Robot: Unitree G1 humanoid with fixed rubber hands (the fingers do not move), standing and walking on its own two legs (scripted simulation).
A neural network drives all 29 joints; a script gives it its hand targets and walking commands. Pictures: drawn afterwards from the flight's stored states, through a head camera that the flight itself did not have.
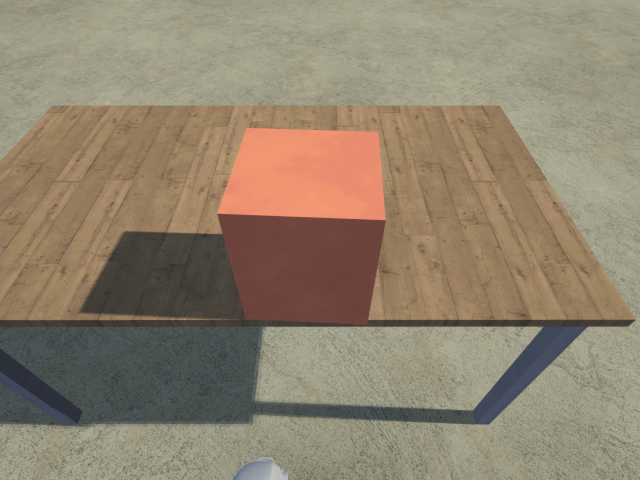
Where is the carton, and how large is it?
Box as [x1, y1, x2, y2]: [217, 128, 385, 324]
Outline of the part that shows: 246,128 217,213 245,317 257,319 366,324 385,221 377,132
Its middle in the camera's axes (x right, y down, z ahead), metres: -0.02 -0.02 +0.64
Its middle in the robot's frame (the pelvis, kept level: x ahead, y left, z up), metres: +0.51 +0.05 +0.02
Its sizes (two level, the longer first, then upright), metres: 0.210 0.200 0.250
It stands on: a table, 0.66 m high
